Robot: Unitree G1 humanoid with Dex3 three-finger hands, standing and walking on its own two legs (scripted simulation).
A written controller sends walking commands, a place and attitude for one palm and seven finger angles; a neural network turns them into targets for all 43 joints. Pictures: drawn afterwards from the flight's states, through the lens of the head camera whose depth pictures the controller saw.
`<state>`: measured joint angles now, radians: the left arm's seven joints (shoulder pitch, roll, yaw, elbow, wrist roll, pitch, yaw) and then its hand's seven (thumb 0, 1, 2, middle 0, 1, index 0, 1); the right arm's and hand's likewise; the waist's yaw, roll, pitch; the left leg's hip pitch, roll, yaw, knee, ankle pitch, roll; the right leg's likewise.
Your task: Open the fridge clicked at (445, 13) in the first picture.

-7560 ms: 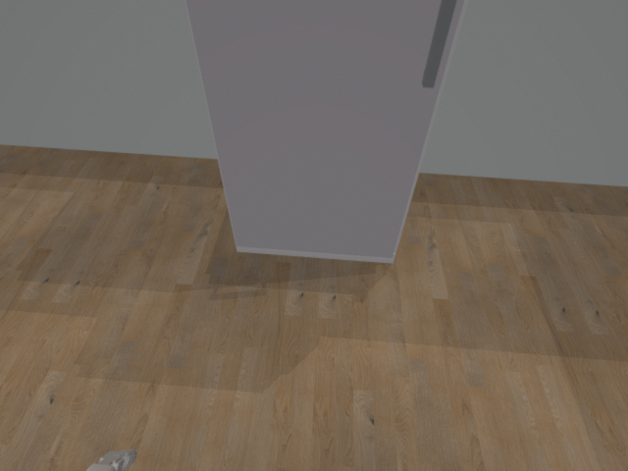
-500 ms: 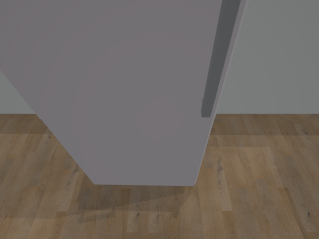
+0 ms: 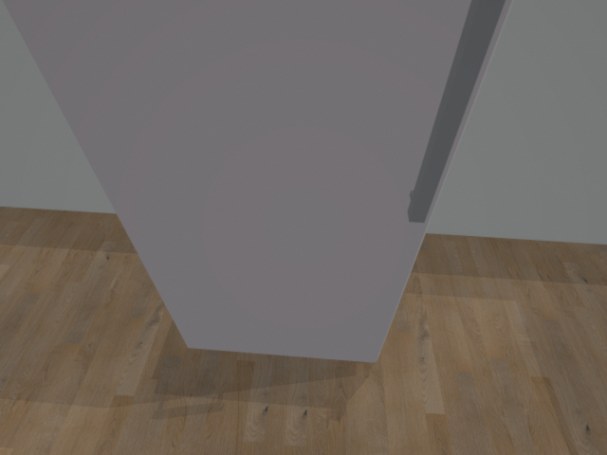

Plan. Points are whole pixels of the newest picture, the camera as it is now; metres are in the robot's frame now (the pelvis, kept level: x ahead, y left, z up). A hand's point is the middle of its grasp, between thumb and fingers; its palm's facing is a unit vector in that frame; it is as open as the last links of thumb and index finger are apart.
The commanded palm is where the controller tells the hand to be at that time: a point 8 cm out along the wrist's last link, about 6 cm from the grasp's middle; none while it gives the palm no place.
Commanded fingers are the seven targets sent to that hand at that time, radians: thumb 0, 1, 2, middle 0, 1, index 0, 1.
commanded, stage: come to a stop and stand still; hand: right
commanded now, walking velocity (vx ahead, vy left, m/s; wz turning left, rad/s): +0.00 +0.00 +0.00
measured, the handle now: (444, 114) +0.50 -0.15 +0.22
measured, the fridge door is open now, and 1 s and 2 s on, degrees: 0 0 0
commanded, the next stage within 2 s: look again from close up in 0.36 s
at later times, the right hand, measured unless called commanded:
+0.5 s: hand out of the picture +0.01 -0.18 -0.18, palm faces +0.00 +0.98 -0.19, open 7.4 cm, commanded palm none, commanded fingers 0.00 -0.90 -0.90 0.20 0.30 0.20 0.30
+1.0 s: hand out of the picture +0.04 -0.21 -0.18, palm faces -0.03 +0.98 -0.21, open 7.4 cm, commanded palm none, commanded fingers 0.00 -0.90 -0.90 0.20 0.30 0.20 0.30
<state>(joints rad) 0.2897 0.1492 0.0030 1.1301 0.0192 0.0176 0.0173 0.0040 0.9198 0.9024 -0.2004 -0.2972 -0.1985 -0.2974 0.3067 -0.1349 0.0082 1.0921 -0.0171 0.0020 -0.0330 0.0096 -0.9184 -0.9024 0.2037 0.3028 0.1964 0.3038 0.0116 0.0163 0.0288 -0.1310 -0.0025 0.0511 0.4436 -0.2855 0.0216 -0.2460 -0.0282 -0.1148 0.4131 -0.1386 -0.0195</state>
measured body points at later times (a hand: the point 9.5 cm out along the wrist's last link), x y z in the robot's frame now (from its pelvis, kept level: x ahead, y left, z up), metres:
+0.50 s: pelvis +0.02 -0.02 -0.01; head +0.02 -0.01 +0.44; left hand +0.00 +0.19 -0.17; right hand +0.01 -0.23 -0.16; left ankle -0.03 +0.10 -0.74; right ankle +0.06 -0.11 -0.74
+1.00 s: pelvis +0.03 -0.03 +0.00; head +0.04 -0.03 +0.45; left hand +0.06 +0.21 -0.15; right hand +0.05 -0.26 -0.16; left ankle -0.03 +0.10 -0.74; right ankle +0.06 -0.11 -0.74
